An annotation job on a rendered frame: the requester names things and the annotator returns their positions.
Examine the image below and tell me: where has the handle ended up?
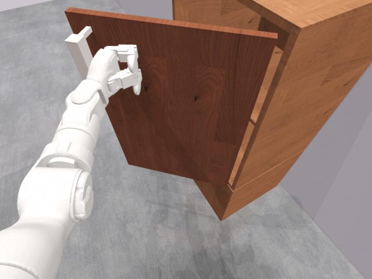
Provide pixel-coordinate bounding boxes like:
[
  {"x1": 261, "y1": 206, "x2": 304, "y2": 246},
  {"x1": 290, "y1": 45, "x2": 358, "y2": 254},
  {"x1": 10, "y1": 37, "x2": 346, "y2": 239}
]
[{"x1": 65, "y1": 26, "x2": 93, "y2": 80}]

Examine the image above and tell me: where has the cupboard door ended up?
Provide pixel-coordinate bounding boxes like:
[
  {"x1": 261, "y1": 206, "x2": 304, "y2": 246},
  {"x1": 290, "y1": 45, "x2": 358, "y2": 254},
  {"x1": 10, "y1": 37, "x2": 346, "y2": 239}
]
[{"x1": 64, "y1": 7, "x2": 278, "y2": 187}]

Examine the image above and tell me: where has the robot left upper arm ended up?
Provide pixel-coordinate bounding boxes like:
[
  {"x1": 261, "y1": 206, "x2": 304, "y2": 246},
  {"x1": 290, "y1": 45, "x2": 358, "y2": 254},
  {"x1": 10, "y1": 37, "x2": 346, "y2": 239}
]
[{"x1": 0, "y1": 167, "x2": 94, "y2": 279}]

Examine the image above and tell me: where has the robot left forearm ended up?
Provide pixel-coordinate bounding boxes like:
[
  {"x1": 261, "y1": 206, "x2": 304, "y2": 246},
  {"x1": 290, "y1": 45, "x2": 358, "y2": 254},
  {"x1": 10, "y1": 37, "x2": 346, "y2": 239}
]
[{"x1": 17, "y1": 80, "x2": 109, "y2": 216}]

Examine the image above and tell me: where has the robot left hand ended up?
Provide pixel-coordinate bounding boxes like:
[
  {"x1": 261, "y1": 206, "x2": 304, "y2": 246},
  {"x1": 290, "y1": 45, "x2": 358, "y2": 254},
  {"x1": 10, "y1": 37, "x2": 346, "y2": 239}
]
[{"x1": 86, "y1": 45, "x2": 142, "y2": 98}]

